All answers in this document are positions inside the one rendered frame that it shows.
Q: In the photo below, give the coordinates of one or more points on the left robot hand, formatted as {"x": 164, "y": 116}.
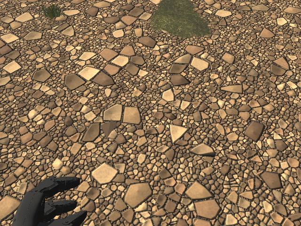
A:
{"x": 34, "y": 211}

